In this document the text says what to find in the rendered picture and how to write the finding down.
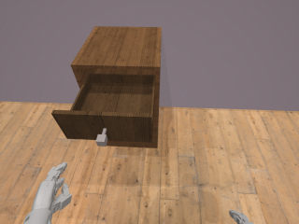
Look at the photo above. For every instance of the drawer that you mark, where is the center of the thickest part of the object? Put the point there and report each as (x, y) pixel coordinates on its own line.
(121, 103)

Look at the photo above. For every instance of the robot left forearm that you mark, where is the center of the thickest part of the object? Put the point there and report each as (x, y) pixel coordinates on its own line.
(39, 216)

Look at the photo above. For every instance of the cabinet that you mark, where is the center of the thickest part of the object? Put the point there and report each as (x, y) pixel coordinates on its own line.
(123, 50)

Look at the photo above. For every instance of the robot left hand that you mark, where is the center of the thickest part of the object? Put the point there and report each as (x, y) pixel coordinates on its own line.
(47, 190)

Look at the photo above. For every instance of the robot right hand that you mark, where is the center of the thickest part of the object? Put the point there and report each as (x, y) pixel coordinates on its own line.
(239, 218)

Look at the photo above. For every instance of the handle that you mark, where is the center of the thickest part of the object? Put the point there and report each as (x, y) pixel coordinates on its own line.
(101, 139)

